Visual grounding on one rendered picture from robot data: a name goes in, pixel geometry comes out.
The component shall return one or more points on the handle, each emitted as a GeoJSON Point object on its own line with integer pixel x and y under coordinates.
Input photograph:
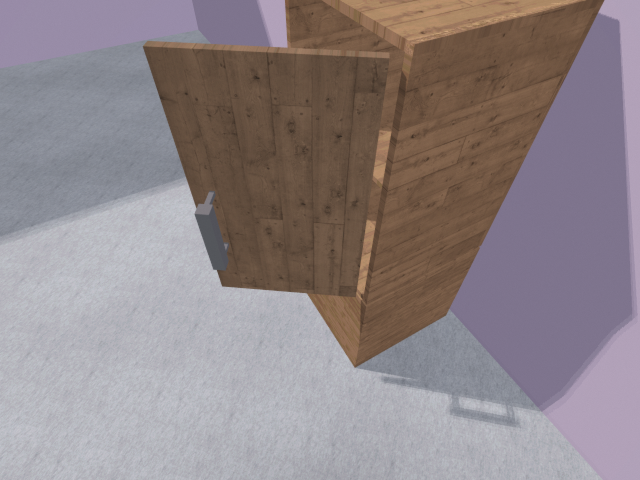
{"type": "Point", "coordinates": [210, 231]}

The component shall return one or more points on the cupboard door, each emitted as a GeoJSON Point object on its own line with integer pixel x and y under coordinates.
{"type": "Point", "coordinates": [287, 139]}

